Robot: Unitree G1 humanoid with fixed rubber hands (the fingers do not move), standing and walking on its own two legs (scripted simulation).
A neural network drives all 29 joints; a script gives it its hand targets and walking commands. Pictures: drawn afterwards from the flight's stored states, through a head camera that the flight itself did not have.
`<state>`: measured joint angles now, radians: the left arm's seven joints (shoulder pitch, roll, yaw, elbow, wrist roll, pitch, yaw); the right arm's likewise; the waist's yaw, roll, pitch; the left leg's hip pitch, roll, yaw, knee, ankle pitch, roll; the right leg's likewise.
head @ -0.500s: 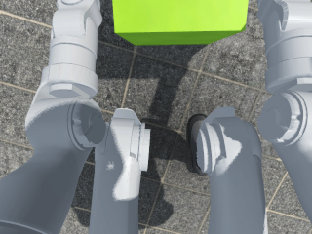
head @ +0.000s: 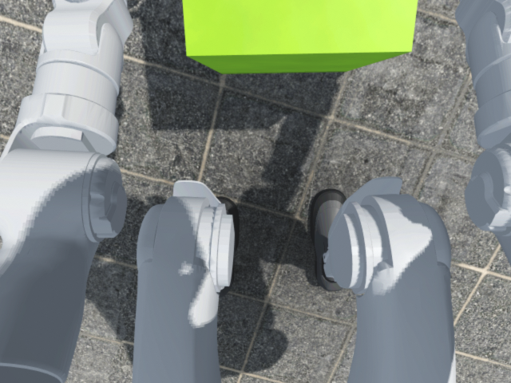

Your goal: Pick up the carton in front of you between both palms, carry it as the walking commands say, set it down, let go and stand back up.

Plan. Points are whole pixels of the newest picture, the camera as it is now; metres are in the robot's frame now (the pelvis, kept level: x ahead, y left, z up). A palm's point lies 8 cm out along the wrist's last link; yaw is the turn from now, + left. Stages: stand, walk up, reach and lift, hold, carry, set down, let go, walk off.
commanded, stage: set down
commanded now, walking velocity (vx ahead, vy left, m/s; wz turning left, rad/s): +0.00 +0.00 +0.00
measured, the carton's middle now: out of the picture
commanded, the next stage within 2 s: let go in 1.00 s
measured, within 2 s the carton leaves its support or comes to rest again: neither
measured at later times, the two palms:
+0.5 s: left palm out of the picture +0.57 +0.17 +0.01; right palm out of the picture +0.56 -0.22 +0.01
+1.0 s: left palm out of the picture +0.57 +0.17 +0.16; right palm out of the picture +0.56 -0.23 +0.16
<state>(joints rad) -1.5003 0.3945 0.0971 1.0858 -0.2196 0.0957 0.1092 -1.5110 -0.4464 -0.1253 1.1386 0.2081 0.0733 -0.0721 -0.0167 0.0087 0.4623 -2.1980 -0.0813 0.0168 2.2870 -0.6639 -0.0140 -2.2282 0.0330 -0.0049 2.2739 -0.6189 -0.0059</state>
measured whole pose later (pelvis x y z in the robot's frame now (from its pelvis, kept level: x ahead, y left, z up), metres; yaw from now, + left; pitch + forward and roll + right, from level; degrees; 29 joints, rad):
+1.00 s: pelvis +0.02 +0.00 +0.26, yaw +0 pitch +47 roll +1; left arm -1.23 0.28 0.29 0.89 -0.02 0.19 0.05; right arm -1.24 -0.33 -0.31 0.94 0.01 0.18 0.00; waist -0.01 0.00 -0.04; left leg -1.70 -0.07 -0.03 1.27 -0.39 -0.01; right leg -1.73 0.04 0.03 1.26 -0.36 0.00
